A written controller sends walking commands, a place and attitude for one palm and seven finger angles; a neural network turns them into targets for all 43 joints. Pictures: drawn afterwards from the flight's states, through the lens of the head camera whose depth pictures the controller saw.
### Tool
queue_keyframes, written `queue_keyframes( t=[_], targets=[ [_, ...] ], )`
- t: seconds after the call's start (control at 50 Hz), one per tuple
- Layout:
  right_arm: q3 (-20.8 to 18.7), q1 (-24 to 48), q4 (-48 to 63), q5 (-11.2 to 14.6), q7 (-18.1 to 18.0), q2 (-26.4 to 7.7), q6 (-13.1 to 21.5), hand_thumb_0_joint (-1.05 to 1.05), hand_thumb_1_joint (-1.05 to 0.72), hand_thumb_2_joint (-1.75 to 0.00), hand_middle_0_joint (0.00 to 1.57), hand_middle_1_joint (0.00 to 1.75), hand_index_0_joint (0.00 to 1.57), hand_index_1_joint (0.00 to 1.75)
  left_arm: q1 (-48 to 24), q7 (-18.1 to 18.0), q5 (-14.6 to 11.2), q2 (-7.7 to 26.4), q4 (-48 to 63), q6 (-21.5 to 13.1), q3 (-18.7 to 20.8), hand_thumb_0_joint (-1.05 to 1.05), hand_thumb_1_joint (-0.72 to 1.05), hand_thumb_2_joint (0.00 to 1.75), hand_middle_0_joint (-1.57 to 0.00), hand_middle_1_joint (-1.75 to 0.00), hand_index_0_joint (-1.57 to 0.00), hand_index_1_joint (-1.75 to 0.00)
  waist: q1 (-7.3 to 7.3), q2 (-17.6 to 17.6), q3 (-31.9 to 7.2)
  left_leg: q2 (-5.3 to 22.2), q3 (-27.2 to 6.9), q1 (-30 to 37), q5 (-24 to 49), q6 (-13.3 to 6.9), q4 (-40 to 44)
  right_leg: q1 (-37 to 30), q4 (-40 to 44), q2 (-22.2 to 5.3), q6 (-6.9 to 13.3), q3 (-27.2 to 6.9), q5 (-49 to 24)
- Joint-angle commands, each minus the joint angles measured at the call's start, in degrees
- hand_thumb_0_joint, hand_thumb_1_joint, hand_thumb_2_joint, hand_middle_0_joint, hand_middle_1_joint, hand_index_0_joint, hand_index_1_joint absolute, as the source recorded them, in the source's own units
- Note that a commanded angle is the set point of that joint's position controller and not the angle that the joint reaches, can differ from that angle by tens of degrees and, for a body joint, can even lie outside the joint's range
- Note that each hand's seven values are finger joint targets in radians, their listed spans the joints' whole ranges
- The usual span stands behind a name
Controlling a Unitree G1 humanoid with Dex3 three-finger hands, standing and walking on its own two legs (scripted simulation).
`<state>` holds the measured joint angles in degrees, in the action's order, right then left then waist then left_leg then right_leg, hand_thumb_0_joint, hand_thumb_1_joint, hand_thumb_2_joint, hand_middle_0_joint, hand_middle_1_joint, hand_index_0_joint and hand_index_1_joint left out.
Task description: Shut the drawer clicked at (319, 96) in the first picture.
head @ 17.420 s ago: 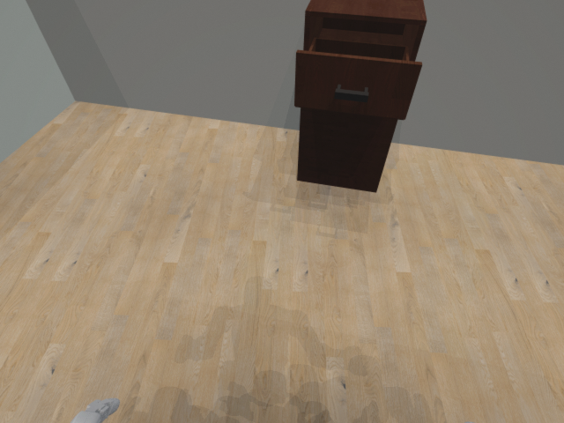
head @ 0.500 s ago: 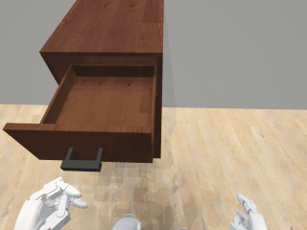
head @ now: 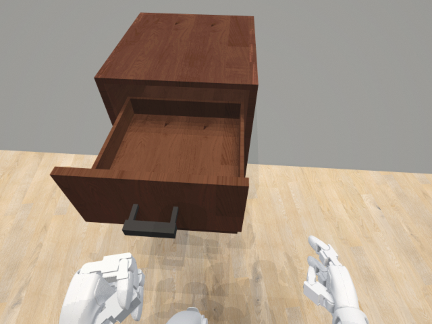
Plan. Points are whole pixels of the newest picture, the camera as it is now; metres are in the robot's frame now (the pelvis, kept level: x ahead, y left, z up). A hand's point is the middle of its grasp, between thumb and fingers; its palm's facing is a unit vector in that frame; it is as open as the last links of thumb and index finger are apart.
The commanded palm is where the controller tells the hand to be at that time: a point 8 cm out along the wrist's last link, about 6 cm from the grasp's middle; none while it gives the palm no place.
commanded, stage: raise the hand and make a fist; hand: left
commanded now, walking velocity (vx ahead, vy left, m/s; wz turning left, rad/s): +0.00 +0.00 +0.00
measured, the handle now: (152, 219) +0.31 +0.16 +0.00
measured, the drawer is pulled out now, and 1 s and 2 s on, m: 0.30 0.30 0.30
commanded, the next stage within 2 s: bring the fist close to the handle in 0.52 s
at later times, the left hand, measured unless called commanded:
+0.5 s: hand (138, 295) +0.15 +0.12 +0.10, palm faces +0.03 -1.00 +0.00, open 3.2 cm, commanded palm +0.10 +0.18 +0.11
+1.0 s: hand (152, 285) +0.17 +0.12 +0.07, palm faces +0.01 -1.00 -0.03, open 3.2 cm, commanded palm +0.13 +0.18 +0.07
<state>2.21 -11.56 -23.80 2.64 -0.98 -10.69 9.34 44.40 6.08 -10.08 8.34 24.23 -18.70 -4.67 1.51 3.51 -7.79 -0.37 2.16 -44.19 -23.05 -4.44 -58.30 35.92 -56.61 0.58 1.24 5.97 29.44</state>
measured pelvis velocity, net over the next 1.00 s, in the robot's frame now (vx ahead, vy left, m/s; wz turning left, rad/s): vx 0.02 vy -0.03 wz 0.00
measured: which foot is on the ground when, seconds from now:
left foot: down 0.00-1.00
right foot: down 0.00-1.00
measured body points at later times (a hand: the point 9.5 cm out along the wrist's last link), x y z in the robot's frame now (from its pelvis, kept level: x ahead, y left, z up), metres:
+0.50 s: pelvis +0.01 +0.00 +0.00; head +0.04 -0.01 +0.45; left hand +0.14 +0.18 +0.11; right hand +0.21 -0.23 -0.05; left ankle +0.06 +0.07 -0.67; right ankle -0.01 -0.11 -0.67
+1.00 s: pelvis +0.02 -0.03 -0.01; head +0.05 -0.04 +0.44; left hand +0.17 +0.17 +0.07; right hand +0.21 -0.26 -0.07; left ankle +0.06 +0.07 -0.67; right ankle -0.01 -0.11 -0.67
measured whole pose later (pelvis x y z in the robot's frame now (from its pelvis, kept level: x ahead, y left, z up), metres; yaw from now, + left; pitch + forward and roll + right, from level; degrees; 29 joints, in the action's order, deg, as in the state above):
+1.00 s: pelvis +0.02 -0.03 -0.01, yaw +0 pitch +12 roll -2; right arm -0.6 -13.3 -25.9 2.5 -1.8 -12.6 6.9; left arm 42.9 8.8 -12.3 10.1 18.3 -23.5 0.3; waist 0.5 3.0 -9.1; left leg 1.1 0.5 -48.6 -25.8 -1.8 -62.1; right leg 40.1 -60.2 2.2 3.8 7.3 32.6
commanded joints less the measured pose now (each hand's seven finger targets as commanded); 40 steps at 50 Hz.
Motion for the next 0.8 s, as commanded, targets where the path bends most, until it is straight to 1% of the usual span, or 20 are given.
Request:
queue_keyframes(
  t=[0.0,0.04,0.06,0.08,0.12,0.18,0.26,0.28,0.34,0.36,0.38,0.48,0.5,0.6,0.64,0.66,0.68,0.72,0.76,0.78],
  targets=[
    [-3.6,3.8,10.5,0.1,-0.4,-7.7,2.0,0.0,-0.9,-0.9,0.2,0.3,0.2,0.3,3.9,-1.2,0.9,3.0,14.5,-0.7,0.6,0.0,0.9,0.9,-1.4,-1.6,-1.4,-1.6,-1.32,-1.6,-2.7,2.9,-9.8,12.0,-5.1,2.5,15.0,4.6,9.0,1.2,0.4,-0.6,-0.4],
    [-3.5,3.6,11.1,0.1,-0.3,-7.5,1.6,0.0,-0.9,-0.9,0.2,0.3,0.2,0.3,5.1,-1.6,0.9,3.5,16.4,-0.2,0.9,0.0,0.9,0.9,-1.4,-1.6,-1.4,-1.6,-0.97,-1.6,-3.2,2.9,-9.4,12.4,-3.3,2.5,14.8,3.8,9.0,1.2,0.5,-0.5,-1.3],
    [-3.6,3.9,11.0,0.1,-0.3,-7.4,1.5,0.0,-0.9,-0.9,0.2,0.3,0.2,0.3,5.9,-2.0,1.2,4.4,16.4,0.2,2.1,0.0,0.9,0.9,-1.4,-1.6,-1.4,-1.6,-0.29,-0.7,-3.2,2.8,-9.4,12.5,-2.3,2.7,15.0,3.2,9.1,1.3,0.7,-0.6,-1.8],
    [-3.5,3.5,11.4,0.1,-0.1,-7.3,1.6,0.0,-0.9,-0.9,0.2,0.3,0.2,0.3,6.3,-2.0,1.1,3.3,18.2,0.0,0.8,0.0,0.9,0.9,-1.4,-1.6,-1.4,-1.6,-0.67,0.1,-3.6,3.0,-9.2,13.7,-1.1,2.8,14.9,3.4,8.9,1.2,0.6,-0.4,-2.3],
    [-3.6,3.3,11.6,0.1,0.3,-7.0,1.6,0.0,-0.9,-0.9,0.2,0.3,0.2,0.3,8.1,-2.4,0.8,2.0,18.7,0.1,-0.1,0.0,0.9,0.9,-1.4,-1.6,-1.4,-1.6,-0.55,-0.7,-3.3,3.1,-9.3,14.1,0.4,2.8,14.7,3.3,8.8,1.3,0.6,-0.1,-2.9],
    [-3.9,3.1,11.2,0.1,0.4,-7.2,1.6,0.0,-0.9,-0.9,0.2,0.3,0.2,0.3,9.8,-2.5,0.9,2.0,17.4,-0.2,0.2,0.0,0.9,0.9,-1.4,-1.6,-1.4,-1.6,-0.77,-1.8,-1.6,3.0,-9.0,12.7,1.1,3.0,14.3,3.7,9.0,1.5,0.6,0.0,-3.1],
    [-4.3,2.7,11.5,0.1,0.8,-7.5,1.8,0.0,-0.9,-0.9,0.2,0.3,0.2,0.3,11.1,-2.3,1.4,2.6,18.3,-1.3,-0.3,0.0,0.9,0.9,-1.4,-1.6,-1.4,-1.6,-0.64,-1.7,-2.4,2.7,-8.7,12.0,3.0,2.9,13.1,3.6,8.4,1.4,0.6,-0.2,-3.9],
    [-4.3,2.5,11.9,0.0,0.8,-7.5,1.8,0.0,-0.9,-0.9,0.2,0.3,0.2,0.3,11.3,-2.2,1.5,1.8,18.8,-1.6,-1.4,0.0,0.9,0.9,-1.4,-1.6,-1.4,-1.6,-1.03,-1.9,-2.9,2.6,-8.5,12.0,3.3,2.7,12.6,3.8,8.1,1.3,0.5,-0.2,-4.0],
    [-4.7,2.1,11.8,0.0,0.7,-7.4,1.6,0.0,-0.9,-0.9,0.2,0.3,0.2,0.3,11.6,-2.3,1.4,3.5,19.5,-2.5,0.2,0.0,0.9,0.9,-1.4,-1.6,-1.4,-1.6,-0.87,-1.6,-4.5,2.4,-7.6,11.7,4.7,2.5,11.4,3.9,7.9,1.4,0.5,-0.6,-4.9],
    [-4.9,2.2,11.6,0.1,0.6,-7.3,1.4,0.0,-0.9,-0.9,0.2,0.3,0.2,0.3,12.1,-2.9,1.7,4.7,19.1,-2.5,1.8,0.0,0.9,0.9,-1.4,-1.6,-1.4,-1.6,-0.38,-1.3,-4.2,2.4,-7.6,11.5,4.7,2.7,11.4,3.7,8.1,1.4,0.6,-0.9,-5.0],
    [-4.7,1.9,12.0,0.0,0.6,-7.2,1.3,0.0,-0.9,-0.9,0.2,0.3,0.2,0.3,12.2,-2.8,1.6,3.1,20.0,-2.9,0.2,0.0,0.9,0.9,-1.4,-1.6,-1.4,-1.6,-0.73,-0.5,-4.9,2.3,-7.5,12.1,5.1,2.6,11.2,3.9,7.8,1.4,0.6,-0.8,-5.2],
    [-5.1,2.0,11.5,0.2,0.3,-6.9,0.7,0.0,-0.9,-0.9,0.2,0.3,0.2,0.3,13.0,-2.6,0.6,3.6,18.2,-3.1,2.3,0.0,0.9,0.9,-1.4,-1.6,-1.4,-1.6,-0.59,-1.9,-4.9,2.1,-6.4,11.1,6.2,2.4,10.1,3.0,8.3,1.5,0.5,-1.1,-7.0],
    [-5.0,2.1,11.8,0.3,0.3,-7.0,0.9,0.0,-0.9,-0.9,0.2,0.3,0.2,0.3,12.7,-2.2,0.5,3.3,18.4,-3.2,1.6,0.0,0.9,0.9,-1.4,-1.6,-1.4,-1.6,-0.97,-2.6,-4.9,2.1,-6.5,11.0,6.2,2.3,10.0,3.2,8.3,1.4,0.4,-1.0,-7.2],
    [-5.0,2.5,11.2,0.5,-0.2,-6.8,0.7,0.0,-0.9,-0.9,0.2,0.3,0.2,0.3,12.8,-0.7,-0.6,4.3,16.5,-3.0,3.4,0.0,0.9,0.9,-1.4,-1.6,-1.4,-1.6,-0.96,-4.0,-4.4,1.5,-5.6,9.7,6.1,1.8,9.0,1.7,9.6,1.1,0.2,-2.2,-8.5],
    [-4.9,2.8,10.5,0.4,-0.6,-7.0,0.5,0.0,-0.9,-0.9,0.2,0.3,0.2,0.3,10.7,0.2,-1.1,4.4,13.3,-3.1,4.1,0.0,0.9,0.9,-1.4,-1.6,-1.4,-1.6,-1.6,-5.4,-2.5,1.1,-5.3,7.8,5.3,1.7,8.2,2.3,10.2,1.0,-0.1,-3.0,-8.3],
    [-4.9,2.8,9.7,0.3,-0.8,-7.1,0.2,0.0,-0.9,-0.9,0.2,0.3,0.2,0.3,9.1,0.2,-0.7,5.8,11.8,-3.3,5.9,0.0,0.9,0.9,-1.4,-1.6,-1.4,-1.6,-1.67,-5.8,-1.6,1.1,-5.5,7.2,4.8,1.7,7.8,2.7,10.6,1.0,0.0,-3.4,-7.5],
    [-4.9,2.7,9.7,0.2,-1.0,-7.0,0.2,0.0,-0.9,-0.9,0.2,0.3,0.2,0.3,8.6,0.7,-1.0,4.2,10.9,-3.8,4.8,0.0,0.9,0.9,-1.4,-1.6,-1.4,-1.6,-1.88,-5.8,-1.0,0.9,-5.2,6.9,4.3,1.7,7.5,3.2,10.7,1.0,-0.1,-3.6,-7.1],
    [-4.8,2.8,9.8,0.1,-1.0,-7.2,0.5,0.0,-0.9,-0.9,0.2,0.3,0.2,0.3,7.7,1.6,-1.8,4.7,10.5,-5.0,5.6,0.0,0.9,0.9,-1.4,-1.6,-1.4,-1.6,-1.7,-4.1,-2.5,0.8,-5.0,6.3,4.2,1.7,6.7,3.5,10.3,0.8,0.0,-4.2,-6.7],
    [-4.8,2.7,8.8,0.0,-1.3,-7.4,0.7,0.0,-0.9,-0.9,0.2,0.3,0.2,0.3,4.2,1.6,-2.0,6.8,10.2,-6.4,7.6,0.0,0.9,0.9,-1.4,-1.6,-1.4,-1.6,-1.77,-2.5,-3.4,0.7,-4.9,6.1,4.5,1.7,5.6,3.8,10.4,0.7,0.1,-5.2,-6.5],
    [-4.9,2.2,8.6,-0.1,-1.2,-7.1,0.9,0.0,-0.9,-0.9,0.2,0.3,0.2,0.3,4.4,1.8,-2.4,6.1,10.1,-7.1,7.5,0.0,0.9,0.9,-1.4,-1.6,-1.4,-1.6,-1.69,-2.5,-4.6,0.7,-4.7,6.3,5.3,1.8,5.2,3.2,10.1,0.6,0.1,-5.4,-7.5]
  ],
)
